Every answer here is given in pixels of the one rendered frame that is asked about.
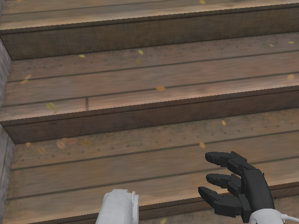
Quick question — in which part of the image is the left robot thigh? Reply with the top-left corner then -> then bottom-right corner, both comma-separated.
95,189 -> 139,224

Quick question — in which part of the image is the robot right forearm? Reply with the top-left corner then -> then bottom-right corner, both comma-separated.
249,208 -> 285,224

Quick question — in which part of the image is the right robot hand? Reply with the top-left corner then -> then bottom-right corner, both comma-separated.
198,151 -> 276,223

